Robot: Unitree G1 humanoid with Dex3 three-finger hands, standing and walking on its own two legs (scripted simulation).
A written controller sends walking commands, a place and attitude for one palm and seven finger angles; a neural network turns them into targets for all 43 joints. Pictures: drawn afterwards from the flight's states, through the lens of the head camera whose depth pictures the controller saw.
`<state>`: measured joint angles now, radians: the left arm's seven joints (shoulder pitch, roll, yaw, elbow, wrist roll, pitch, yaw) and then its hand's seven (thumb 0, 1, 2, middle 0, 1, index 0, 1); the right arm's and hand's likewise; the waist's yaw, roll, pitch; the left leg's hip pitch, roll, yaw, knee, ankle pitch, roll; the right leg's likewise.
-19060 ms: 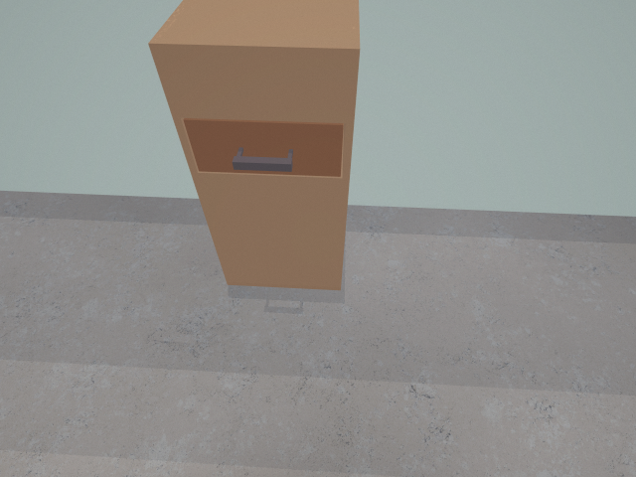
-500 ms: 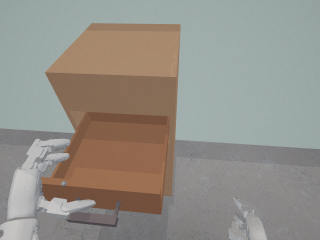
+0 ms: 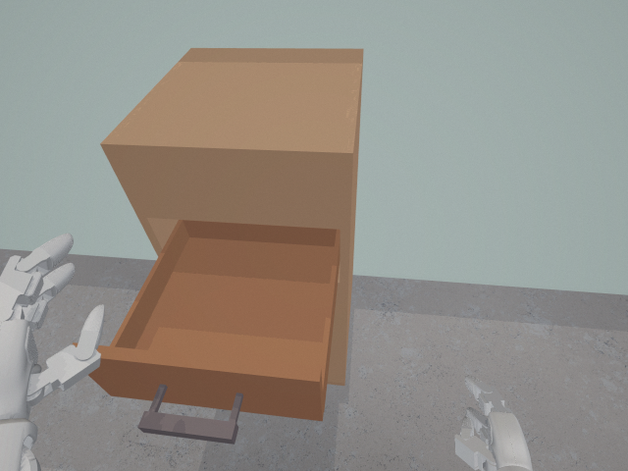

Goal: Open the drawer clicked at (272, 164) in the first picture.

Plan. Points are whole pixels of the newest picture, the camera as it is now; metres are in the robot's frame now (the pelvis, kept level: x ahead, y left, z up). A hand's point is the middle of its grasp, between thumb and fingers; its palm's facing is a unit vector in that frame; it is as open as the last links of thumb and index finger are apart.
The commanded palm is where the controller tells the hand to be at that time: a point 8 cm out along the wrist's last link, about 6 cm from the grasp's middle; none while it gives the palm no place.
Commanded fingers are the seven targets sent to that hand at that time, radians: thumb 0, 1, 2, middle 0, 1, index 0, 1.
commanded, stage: draw the hand back to the body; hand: left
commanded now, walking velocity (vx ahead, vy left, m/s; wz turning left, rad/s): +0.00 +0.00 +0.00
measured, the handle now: (194, 411) +0.22 +0.23 -0.13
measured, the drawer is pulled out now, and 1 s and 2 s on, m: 0.30 0.30 0.30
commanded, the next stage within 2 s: step back with the hand held close in 0.20 s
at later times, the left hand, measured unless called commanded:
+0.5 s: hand (85, 344) +0.18 +0.24 +0.16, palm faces +0.36 -0.79 -0.49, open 7.4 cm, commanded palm +0.11 +0.28 +0.17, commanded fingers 0.00 0.90 0.90 -0.20 -0.30 -0.20 -0.30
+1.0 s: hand (24, 433) +0.11 +0.25 +0.16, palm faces +0.38 -0.81 -0.45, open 7.4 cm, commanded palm +0.04 +0.29 +0.17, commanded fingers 0.00 0.90 0.90 -0.20 -0.30 -0.20 -0.30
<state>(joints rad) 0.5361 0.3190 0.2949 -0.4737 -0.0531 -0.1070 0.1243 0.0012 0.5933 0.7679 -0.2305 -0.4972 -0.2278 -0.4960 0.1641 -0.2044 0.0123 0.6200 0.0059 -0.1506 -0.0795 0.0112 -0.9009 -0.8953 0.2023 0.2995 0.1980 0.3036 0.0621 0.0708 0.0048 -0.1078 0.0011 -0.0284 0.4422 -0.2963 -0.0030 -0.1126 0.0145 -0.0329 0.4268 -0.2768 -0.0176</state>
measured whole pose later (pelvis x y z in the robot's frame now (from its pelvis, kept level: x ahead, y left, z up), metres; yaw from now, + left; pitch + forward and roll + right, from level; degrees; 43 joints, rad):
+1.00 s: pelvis -0.08 +0.01 -0.01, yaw +1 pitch +2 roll -1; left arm 0.64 0.38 0.37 -0.63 -0.04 -0.21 0.16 0.01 0.89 0.90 -0.21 -0.31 -0.21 -0.30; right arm 0.16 -0.18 0.01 0.55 0.01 -0.08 -0.07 0.01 -0.90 -0.89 0.20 0.30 0.20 0.30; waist 0.01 0.00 0.02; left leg -0.41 -0.01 -0.04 0.62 -0.26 0.01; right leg -0.38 0.00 -0.05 0.55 -0.20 -0.01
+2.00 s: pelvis -0.27 -0.03 +0.00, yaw -1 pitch +0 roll +0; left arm 0.64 0.37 0.36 -0.59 -0.04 -0.17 0.16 0.01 0.89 0.90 -0.21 -0.31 -0.21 -0.30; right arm 0.21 -0.18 0.02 0.64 0.01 -0.07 -0.05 0.01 -0.90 -0.89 0.21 0.30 0.20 0.30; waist -0.01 -0.02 0.01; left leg -0.43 0.00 0.01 0.87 -0.38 0.00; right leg -0.26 0.00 -0.07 0.51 -0.26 -0.04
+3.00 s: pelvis -0.27 -0.02 +0.00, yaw +1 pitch -2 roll -1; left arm 0.32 0.20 0.02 1.09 0.02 0.03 0.03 -0.01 0.96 0.90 -0.20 -0.30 -0.20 -0.30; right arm 0.33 -0.17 0.00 1.06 -0.01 0.03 -0.04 0.00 -0.92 -0.89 0.20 0.30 0.20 0.30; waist 0.01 0.00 0.10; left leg -0.16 0.00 0.01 0.45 -0.26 0.02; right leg -0.18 0.00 -0.09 0.41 -0.20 -0.02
